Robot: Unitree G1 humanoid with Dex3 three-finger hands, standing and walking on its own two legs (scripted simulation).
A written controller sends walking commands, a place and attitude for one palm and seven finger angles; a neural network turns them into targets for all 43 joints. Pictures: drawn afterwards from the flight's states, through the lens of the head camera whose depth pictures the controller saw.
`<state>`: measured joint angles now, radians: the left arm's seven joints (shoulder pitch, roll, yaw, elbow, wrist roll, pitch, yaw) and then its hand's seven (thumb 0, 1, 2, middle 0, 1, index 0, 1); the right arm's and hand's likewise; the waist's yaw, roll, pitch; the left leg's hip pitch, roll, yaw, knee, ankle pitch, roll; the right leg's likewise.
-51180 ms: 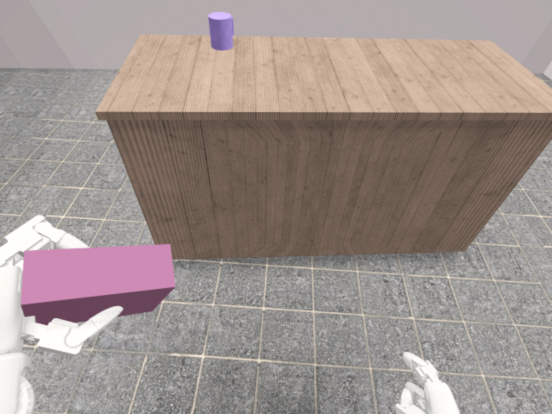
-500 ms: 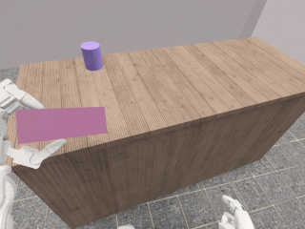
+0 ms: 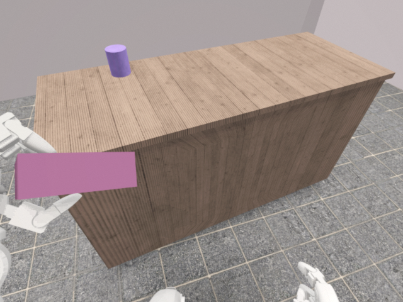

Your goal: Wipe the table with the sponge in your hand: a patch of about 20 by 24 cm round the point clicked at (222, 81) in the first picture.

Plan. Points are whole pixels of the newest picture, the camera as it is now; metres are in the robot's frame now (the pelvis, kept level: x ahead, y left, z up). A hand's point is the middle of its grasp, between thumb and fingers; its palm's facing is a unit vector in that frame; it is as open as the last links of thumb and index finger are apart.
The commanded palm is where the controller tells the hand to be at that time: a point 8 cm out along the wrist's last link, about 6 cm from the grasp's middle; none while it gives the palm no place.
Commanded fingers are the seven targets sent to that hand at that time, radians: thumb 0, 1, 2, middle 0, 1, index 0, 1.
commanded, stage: stop stepping back and stand still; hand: left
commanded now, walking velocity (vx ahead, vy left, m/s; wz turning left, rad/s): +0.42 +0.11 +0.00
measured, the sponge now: (91, 174) +0.25 +0.18 +0.21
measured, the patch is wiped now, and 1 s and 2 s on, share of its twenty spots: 0.95 0.95 0.95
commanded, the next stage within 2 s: stand and wait in 1.16 s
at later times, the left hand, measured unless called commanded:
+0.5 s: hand out of the picture +0.07 +0.20 +0.25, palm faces +0.48 -0.81 -0.33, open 9.4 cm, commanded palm +0.00 +0.26 +0.25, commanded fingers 0.00 0.10 1.30 -1.20 -1.60 -1.20 -1.60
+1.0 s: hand out of the picture +0.00 +0.17 +0.22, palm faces +0.43 -0.83 -0.35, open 9.4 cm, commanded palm -0.06 +0.22 +0.25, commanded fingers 0.00 0.10 1.30 -1.20 -1.60 -1.20 -1.60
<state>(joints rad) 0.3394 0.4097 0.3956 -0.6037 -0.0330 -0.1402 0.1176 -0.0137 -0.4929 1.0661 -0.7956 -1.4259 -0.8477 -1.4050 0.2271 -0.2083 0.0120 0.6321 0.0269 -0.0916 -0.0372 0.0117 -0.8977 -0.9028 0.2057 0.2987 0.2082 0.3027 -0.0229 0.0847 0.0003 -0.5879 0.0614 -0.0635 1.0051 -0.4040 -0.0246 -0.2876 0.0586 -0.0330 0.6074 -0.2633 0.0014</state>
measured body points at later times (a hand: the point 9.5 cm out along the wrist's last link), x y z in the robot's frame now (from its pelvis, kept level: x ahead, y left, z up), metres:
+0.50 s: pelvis -0.15 -0.03 -0.01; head -0.19 -0.05 +0.43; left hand +0.04 +0.25 +0.26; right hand -0.02 -0.25 -0.12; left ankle -0.15 +0.10 -0.68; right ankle -0.07 -0.13 -0.72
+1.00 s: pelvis -0.21 -0.07 +0.00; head -0.24 -0.07 +0.45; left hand -0.03 +0.21 +0.24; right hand -0.05 -0.30 -0.09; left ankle -0.20 +0.06 -0.65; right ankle -0.15 -0.16 -0.72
